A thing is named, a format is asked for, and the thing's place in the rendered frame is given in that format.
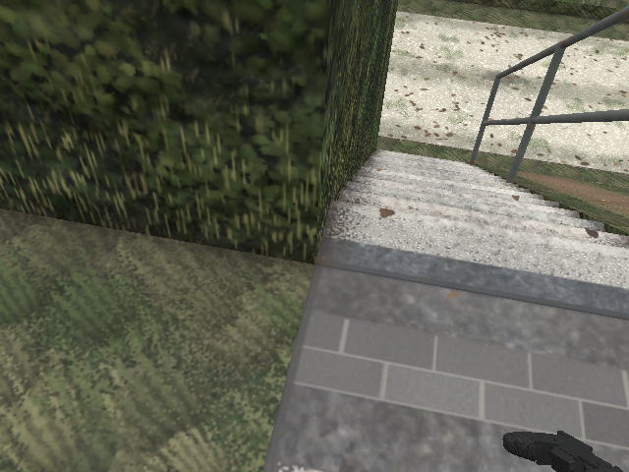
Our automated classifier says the robot right hand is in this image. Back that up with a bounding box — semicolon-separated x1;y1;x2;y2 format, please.
503;431;623;472

